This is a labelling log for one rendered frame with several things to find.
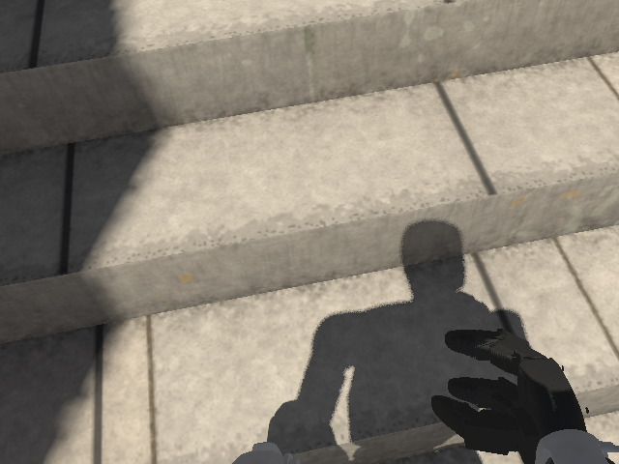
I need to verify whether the robot right hand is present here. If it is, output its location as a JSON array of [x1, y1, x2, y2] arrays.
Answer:
[[431, 329, 589, 464]]

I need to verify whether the left robot shin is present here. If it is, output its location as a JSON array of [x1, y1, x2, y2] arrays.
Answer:
[[252, 442, 282, 456]]

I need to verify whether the right robot forearm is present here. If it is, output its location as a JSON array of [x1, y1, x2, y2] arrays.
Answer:
[[535, 429, 615, 464]]

